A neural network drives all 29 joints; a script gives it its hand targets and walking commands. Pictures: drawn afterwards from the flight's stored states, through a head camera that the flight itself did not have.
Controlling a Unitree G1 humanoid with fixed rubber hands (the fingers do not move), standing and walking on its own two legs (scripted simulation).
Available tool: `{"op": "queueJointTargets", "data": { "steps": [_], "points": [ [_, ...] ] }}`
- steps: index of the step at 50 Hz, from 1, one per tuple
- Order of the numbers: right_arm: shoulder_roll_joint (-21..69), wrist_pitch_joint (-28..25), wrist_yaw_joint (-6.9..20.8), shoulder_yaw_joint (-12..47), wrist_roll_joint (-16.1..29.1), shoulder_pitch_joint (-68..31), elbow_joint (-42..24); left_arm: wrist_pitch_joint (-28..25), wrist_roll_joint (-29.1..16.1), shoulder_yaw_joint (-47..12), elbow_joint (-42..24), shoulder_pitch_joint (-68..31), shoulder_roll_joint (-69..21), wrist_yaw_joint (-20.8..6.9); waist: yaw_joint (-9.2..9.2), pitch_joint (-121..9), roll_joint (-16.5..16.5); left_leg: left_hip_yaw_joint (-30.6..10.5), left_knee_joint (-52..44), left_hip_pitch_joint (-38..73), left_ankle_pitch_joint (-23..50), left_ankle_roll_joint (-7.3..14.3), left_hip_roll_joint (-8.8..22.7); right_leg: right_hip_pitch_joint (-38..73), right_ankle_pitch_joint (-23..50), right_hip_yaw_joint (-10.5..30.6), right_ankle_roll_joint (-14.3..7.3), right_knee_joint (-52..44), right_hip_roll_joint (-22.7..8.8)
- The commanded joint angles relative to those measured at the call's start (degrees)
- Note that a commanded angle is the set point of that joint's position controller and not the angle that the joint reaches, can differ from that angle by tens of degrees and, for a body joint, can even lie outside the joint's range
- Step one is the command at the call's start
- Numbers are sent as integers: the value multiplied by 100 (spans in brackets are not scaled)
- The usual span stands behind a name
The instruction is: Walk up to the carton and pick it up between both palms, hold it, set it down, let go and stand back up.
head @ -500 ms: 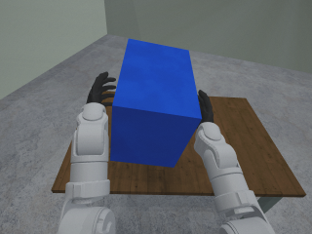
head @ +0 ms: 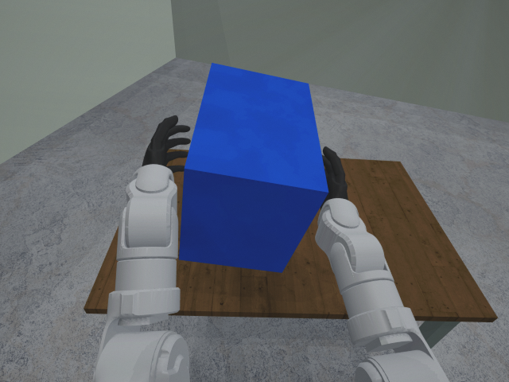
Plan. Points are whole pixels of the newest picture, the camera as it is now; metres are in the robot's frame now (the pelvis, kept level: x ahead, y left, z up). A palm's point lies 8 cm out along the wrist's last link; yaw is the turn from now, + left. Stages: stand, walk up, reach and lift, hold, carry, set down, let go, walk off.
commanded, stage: hold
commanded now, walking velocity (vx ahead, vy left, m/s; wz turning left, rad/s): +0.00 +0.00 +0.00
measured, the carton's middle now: (246, 167) +0.43 +0.01 +0.16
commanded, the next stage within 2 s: set down in 0.26 s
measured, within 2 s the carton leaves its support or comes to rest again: neither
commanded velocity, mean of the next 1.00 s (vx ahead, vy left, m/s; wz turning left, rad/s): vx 0.00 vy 0.00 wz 0.00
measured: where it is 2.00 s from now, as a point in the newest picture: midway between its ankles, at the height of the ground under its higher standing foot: outside the picture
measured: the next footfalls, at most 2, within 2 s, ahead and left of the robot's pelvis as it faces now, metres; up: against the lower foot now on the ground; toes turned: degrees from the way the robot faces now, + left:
none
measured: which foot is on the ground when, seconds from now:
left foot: down 0.00-1.00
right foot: down 0.00-1.00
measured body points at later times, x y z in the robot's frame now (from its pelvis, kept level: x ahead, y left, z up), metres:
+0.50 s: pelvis +0.01 +0.00 +0.00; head -0.03 +0.03 +0.45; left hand +0.39 +0.13 +0.21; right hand +0.37 -0.13 +0.17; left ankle +0.01 +0.13 -0.75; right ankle +0.04 -0.13 -0.75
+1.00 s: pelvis +0.02 +0.00 +0.00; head +0.02 +0.03 +0.45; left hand +0.41 +0.11 +0.14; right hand +0.38 -0.15 +0.11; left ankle +0.01 +0.13 -0.75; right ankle +0.04 -0.13 -0.75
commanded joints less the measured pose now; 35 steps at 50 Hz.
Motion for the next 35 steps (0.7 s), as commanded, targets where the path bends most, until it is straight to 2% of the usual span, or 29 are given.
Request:
{"op": "queueJointTargets", "data": {
  "steps": [1, 7, 12, 13, 14, 16, 18, 22, 25, 29, 33, 35],
  "points": [
    [3129, -765, 696, 2331, 398, -5468, -2210, -188, -956, -2817, -167, -3107, -3405, -842, -103, -2536, 441, 543, -334, -188, 1675, -108, -396, 1446, 699, -196, 69, 106, 397],
    [3061, -772, 672, 2322, 382, -5450, -2207, -162, -889, -2726, -84, -3002, -3374, -879, -108, -2404, 363, 542, -353, -224, 1601, -88, -408, 1464, 697, -199, 83, 80, 390],
    [3088, -794, 684, 2382, 432, -5423, -2262, -174, -901, -2776, -155, -3002, -3368, -868, -89, -2428, 428, 539, -335, -191, 1754, -98, -402, 1491, 788, -196, 76, 94, 391],
    [3070, -797, 678, 2380, 434, -5420, -2274, -175, -903, -2799, -188, -2996, -3367, -868, -107, -2450, 426, 527, -333, -171, 1774, -103, -396, 1487, 807, -201, 78, 92, 396],
    [3169, -892, 725, 2350, 379, -5508, -2299, -284, -1166, -3151, -437, -3360, -3618, -886, -272, -2724, 446, 519, -341, -234, 1588, -78, -393, 1396, 801, -231, 141, 92, 389],
    [3191, -1023, 792, 2303, 290, -5609, -2334, -387, -1207, -3225, -354, -3407, -3731, -846, -274, -2809, 512, 479, -328, -172, 1574, -99, -397, 1243, 773, -267, 123, 101, 380],
    [3107, -1177, 846, 2112, 84, -5534, -2188, -511, -1063, -3068, -50, -3292, -3671, -846, -286, -2621, 519, 475, -371, -155, 1366, -89, -389, 1168, 611, -302, 118, 67, 352],
    [2846, -1638, 1012, 1590, -428, -5061, -1573, -876, -658, -2456, 609, -2850, -3395, -990, -196, -2065, 384, 546, -650, -444, 641, 13, -349, 1196, 103, -391, 117, 6, 284],
    [2694, -1990, 1129, 1335, -743, -4589, -1118, -1117, -416, -2073, 886, -2497, -3188, -1086, -119, -1715, 300, 631, -790, -558, 495, 66, -336, 1320, 32, -449, 124, -11, 255],
    [2661, -2466, 1182, 1547, -781, -4292, -1096, -1392, -387, -2170, 671, -2195, -3198, -1059, -38, -1979, 283, 650, -624, -225, 1443, 10, -329, 1497, 817, -497, 130, 58, 310],
    [2753, -2858, 1127, 2061, -656, -4311, -1521, -1689, -620, -2696, 160, -2184, -3362, -901, -60, -2548, 176, 563, -324, 34, 2457, -82, -340, 1705, 1853, -479, 161, 187, 366],
    [2799, -2973, 1098, 2264, -609, -4294, -1677, -1824, -700, -2964, -38, -2221, -3418, -813, -87, -2738, 179, 512, -256, 42, 2582, -100, -340, 1738, 2116, -434, 170, 239, 349]
  ]
}}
